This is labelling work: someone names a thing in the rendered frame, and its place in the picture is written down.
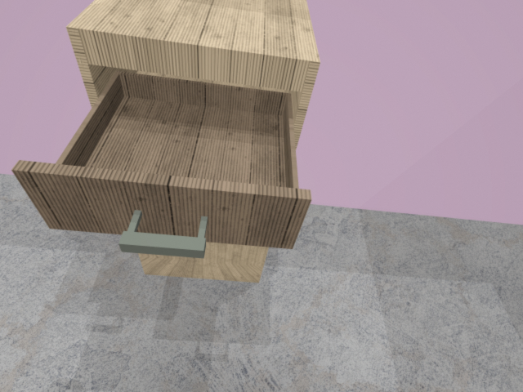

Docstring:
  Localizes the handle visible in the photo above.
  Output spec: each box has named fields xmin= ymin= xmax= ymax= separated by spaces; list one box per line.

xmin=118 ymin=210 xmax=208 ymax=258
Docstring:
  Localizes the drawer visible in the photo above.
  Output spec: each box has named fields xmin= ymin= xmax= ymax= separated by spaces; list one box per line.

xmin=11 ymin=71 xmax=311 ymax=249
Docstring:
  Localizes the cabinet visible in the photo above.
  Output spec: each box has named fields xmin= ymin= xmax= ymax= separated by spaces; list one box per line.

xmin=66 ymin=0 xmax=320 ymax=283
